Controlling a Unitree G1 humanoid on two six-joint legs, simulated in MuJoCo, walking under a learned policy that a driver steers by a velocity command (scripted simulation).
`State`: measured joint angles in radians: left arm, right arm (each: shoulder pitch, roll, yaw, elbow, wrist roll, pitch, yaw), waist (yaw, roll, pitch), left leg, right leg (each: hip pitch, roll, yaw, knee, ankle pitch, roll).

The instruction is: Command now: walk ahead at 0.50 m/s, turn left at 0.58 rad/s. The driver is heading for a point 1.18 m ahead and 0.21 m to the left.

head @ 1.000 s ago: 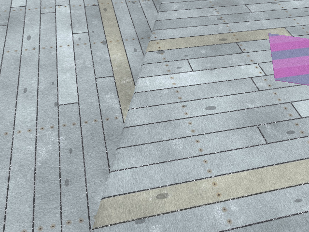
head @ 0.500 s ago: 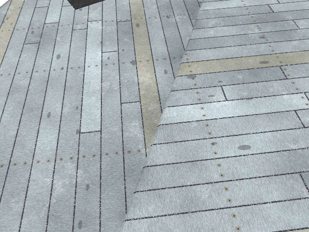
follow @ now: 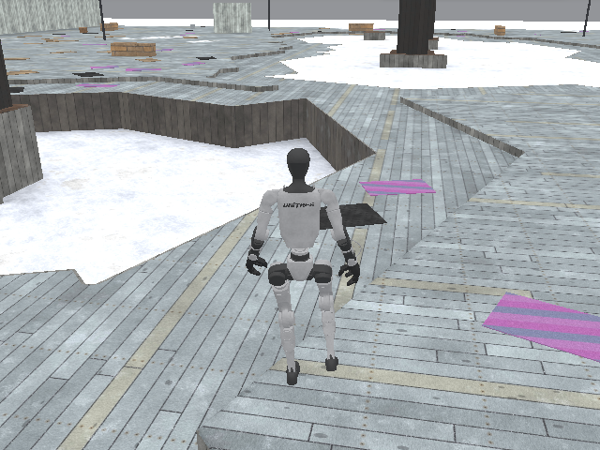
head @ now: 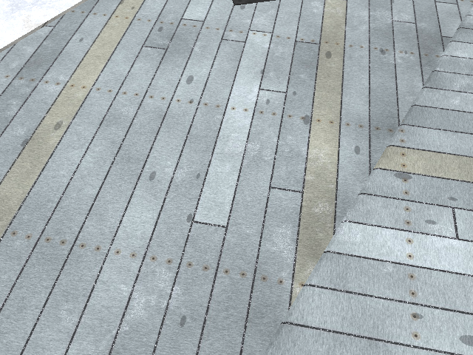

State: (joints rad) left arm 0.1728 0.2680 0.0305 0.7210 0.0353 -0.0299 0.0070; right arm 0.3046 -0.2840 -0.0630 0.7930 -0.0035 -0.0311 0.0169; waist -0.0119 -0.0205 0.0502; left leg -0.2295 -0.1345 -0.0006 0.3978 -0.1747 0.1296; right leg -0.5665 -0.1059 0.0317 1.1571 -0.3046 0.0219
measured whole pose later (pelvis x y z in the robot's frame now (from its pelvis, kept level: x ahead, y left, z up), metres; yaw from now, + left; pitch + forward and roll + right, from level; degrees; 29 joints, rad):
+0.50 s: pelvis +0.27 -0.06 +0.00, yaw +17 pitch +1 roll +0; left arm 0.21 0.26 0.03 0.72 0.03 -0.06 0.00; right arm 0.33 -0.35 -0.07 0.73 -0.03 0.01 0.03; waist -0.02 0.06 0.03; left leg -0.41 -0.03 -0.06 1.08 -0.37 0.06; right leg -0.28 0.01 -0.07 0.47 -0.19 -0.03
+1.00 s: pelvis +0.50 +0.08 -0.11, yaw +30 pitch +1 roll -4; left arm 0.55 0.25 0.03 0.95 0.04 -0.05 0.03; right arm -0.01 -0.26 -0.04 0.76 -0.05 -0.02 0.06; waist 0.15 0.04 0.06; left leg -0.39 0.05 0.00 0.39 0.25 0.10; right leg 0.01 -0.09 -0.24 0.97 -0.76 0.03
